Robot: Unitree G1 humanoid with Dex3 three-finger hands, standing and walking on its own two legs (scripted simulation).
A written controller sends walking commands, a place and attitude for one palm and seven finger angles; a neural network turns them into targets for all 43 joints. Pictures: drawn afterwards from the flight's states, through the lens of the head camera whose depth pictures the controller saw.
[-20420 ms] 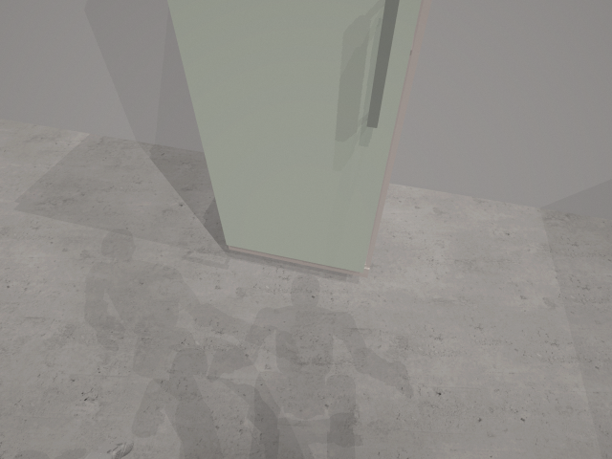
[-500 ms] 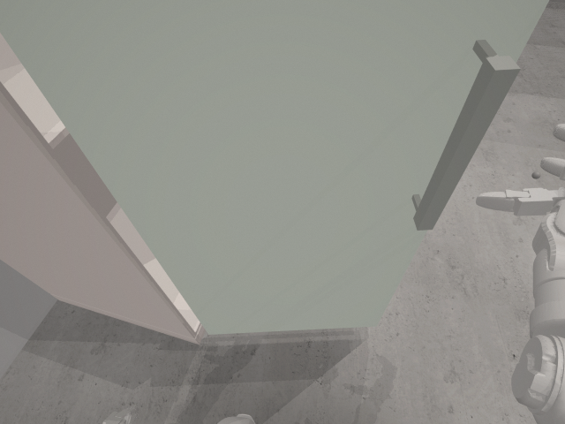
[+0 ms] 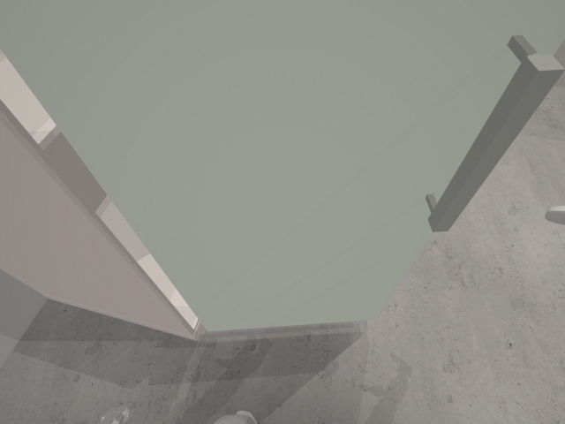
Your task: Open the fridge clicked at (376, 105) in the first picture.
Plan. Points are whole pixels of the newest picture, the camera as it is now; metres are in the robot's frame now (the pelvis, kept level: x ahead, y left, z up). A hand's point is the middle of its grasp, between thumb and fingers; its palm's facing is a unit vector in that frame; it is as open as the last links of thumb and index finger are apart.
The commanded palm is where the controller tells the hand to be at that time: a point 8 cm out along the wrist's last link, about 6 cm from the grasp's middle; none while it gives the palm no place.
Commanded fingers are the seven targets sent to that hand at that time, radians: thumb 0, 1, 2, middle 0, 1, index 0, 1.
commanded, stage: slip the hand off the handle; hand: right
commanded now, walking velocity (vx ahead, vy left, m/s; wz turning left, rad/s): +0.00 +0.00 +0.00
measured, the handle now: (470, 153) +0.45 -0.19 +0.14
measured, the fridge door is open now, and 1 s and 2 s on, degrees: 71 71 71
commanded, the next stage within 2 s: draw the hand back to the body in 0.60 s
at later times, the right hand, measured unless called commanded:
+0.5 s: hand out of the picture +0.34 -0.38 +0.11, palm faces +0.48 +0.85 -0.19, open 14.7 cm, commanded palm +0.29 -0.40 +0.13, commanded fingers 0.00 0.55 -0.20 0.25 1.15 0.25 1.15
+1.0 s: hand out of the picture +0.29 -0.34 +0.15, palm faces +0.04 +1.00 -0.03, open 14.7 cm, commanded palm +0.24 -0.38 +0.14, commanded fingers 0.00 0.55 -0.20 0.25 1.15 0.25 1.15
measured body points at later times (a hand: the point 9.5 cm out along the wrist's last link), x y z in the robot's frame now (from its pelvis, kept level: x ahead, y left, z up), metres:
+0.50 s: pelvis +0.01 -0.03 +0.01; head +0.03 -0.04 +0.45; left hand +0.16 +0.21 -0.09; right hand +0.31 -0.42 +0.12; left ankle +0.02 +0.11 -0.72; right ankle -0.01 -0.13 -0.72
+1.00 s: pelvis +0.00 -0.01 +0.01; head +0.00 -0.02 +0.46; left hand +0.16 +0.23 -0.06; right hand +0.28 -0.39 +0.15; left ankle +0.02 +0.11 -0.72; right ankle -0.01 -0.13 -0.72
